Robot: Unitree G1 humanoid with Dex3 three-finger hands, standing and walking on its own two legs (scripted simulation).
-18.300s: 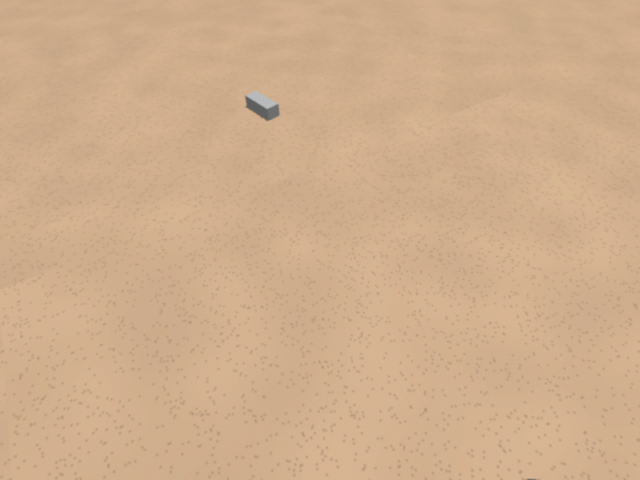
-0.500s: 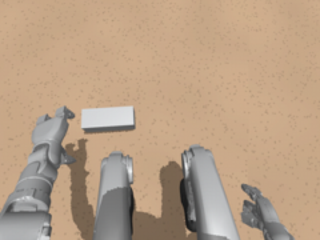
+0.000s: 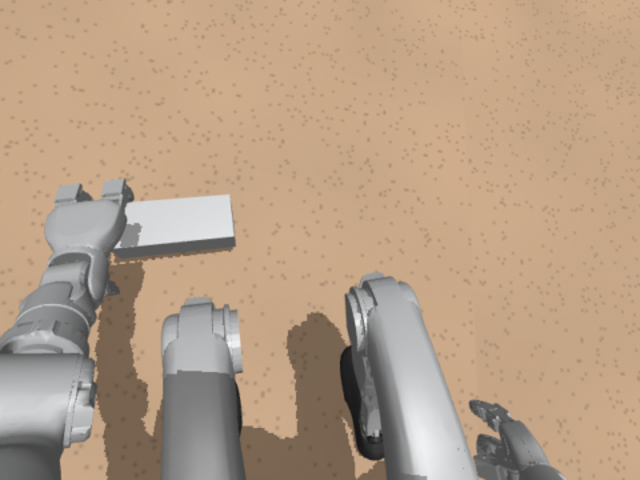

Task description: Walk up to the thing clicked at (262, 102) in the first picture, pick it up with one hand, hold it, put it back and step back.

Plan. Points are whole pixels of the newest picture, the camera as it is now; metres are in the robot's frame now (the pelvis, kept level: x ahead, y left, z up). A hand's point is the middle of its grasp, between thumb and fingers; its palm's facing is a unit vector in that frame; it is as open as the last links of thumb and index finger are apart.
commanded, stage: rise first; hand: left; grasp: from above
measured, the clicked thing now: (175, 226) +0.50 +0.20 -0.33
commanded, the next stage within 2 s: none
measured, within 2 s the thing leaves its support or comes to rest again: neither
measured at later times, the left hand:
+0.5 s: hand (119, 239) +0.44 +0.25 -0.20, palm faces -0.46 -0.02 -0.89, open 14.0 cm
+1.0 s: hand (126, 235) +0.45 +0.25 -0.21, palm faces -0.47 -0.03 -0.88, open 14.1 cm
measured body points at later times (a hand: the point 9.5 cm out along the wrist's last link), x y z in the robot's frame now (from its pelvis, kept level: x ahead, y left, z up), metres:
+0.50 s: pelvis +0.01 +0.00 -0.02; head +0.24 +0.05 +0.36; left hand +0.46 +0.25 -0.15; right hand +0.06 -0.28 -0.14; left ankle +0.08 +0.12 -0.33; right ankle +0.11 -0.14 -0.33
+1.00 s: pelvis +0.01 -0.01 -0.03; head +0.24 +0.04 +0.35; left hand +0.47 +0.25 -0.16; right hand +0.06 -0.29 -0.15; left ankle +0.08 +0.12 -0.33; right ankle +0.11 -0.14 -0.33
